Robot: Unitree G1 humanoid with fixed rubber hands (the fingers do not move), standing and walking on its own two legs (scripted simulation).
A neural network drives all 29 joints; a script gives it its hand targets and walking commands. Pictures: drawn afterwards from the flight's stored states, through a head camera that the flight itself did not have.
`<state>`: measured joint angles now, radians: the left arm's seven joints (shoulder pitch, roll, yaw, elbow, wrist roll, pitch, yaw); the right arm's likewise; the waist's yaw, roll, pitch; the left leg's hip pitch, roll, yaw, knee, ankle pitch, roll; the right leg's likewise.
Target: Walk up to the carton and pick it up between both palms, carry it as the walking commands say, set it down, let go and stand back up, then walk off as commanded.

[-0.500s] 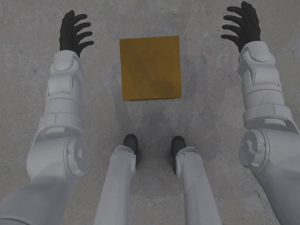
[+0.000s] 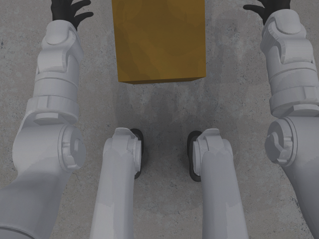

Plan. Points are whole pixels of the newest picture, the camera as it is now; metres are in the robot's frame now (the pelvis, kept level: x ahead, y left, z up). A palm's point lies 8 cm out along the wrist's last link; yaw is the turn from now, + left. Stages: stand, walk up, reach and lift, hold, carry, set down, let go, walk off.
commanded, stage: reach and lift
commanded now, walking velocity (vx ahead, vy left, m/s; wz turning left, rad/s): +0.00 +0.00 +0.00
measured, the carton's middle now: (160, 44) +0.54 +0.02 -0.36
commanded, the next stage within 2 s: none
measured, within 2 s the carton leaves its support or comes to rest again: neither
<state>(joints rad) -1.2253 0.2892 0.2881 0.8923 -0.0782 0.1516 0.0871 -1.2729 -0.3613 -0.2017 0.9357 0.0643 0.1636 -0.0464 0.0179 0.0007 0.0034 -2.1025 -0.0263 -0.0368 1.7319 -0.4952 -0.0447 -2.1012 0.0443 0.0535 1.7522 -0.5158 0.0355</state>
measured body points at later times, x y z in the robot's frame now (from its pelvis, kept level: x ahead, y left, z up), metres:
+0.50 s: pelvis -0.01 +0.00 -0.10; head +0.36 -0.01 +0.15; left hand +0.54 +0.19 -0.28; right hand +0.55 -0.19 -0.28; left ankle +0.10 +0.13 -0.46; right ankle +0.09 -0.13 -0.46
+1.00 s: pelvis -0.02 +0.00 -0.12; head +0.36 -0.01 +0.12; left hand +0.54 +0.19 -0.30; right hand +0.55 -0.19 -0.30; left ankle +0.10 +0.13 -0.46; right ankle +0.09 -0.12 -0.46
